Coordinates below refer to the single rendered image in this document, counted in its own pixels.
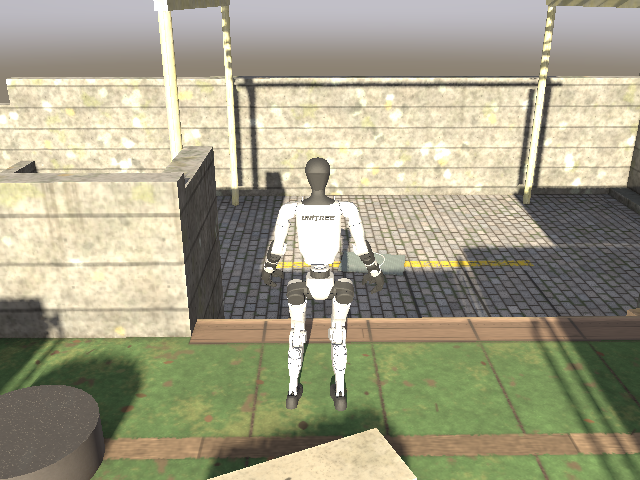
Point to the left robot thigh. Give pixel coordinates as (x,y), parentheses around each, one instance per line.
(297,302)

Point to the left robot upper arm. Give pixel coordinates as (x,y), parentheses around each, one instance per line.
(286,212)

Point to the left robot forearm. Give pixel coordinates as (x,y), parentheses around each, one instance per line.
(271,260)

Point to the left robot hand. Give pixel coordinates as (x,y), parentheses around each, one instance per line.
(266,277)

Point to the right robot upper arm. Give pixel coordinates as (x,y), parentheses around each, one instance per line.
(350,210)

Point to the right robot foot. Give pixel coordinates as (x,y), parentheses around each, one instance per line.
(339,402)

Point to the right robot hand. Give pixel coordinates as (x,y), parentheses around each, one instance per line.
(378,279)

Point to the right robot forearm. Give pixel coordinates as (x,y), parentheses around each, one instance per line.
(370,262)

